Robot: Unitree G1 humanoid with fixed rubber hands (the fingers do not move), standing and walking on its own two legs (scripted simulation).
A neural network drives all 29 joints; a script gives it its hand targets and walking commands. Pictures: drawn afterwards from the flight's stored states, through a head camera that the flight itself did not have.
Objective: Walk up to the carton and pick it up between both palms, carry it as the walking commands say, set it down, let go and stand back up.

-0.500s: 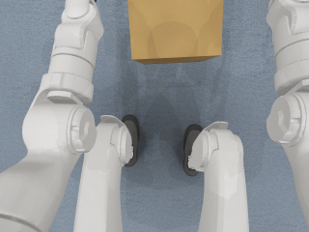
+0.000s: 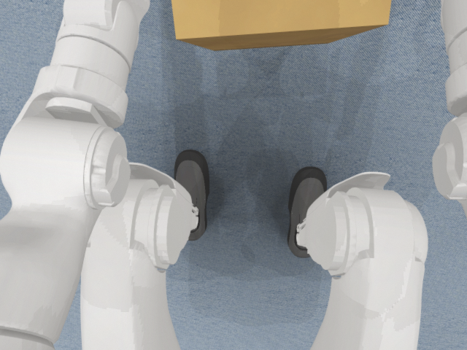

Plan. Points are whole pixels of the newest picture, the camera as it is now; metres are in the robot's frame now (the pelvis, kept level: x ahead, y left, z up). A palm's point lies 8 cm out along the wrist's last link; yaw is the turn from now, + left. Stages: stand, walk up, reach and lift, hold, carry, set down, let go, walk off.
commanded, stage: reach and lift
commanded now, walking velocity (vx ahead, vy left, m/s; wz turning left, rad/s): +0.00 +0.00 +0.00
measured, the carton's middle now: out of the picture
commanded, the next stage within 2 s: none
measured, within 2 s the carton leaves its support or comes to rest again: leaves its support in 1.52 s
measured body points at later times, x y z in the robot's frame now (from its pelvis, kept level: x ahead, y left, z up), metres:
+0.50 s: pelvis +0.00 +0.00 +0.01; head +0.38 -0.02 +0.23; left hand +0.57 +0.14 -0.18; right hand +0.60 -0.18 -0.17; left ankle +0.13 +0.13 -0.34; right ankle +0.10 -0.11 -0.34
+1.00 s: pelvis +0.00 +0.01 -0.01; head +0.38 -0.03 +0.21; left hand +0.59 +0.13 -0.18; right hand +0.60 -0.17 -0.18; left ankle +0.13 +0.14 -0.34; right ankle +0.10 -0.11 -0.34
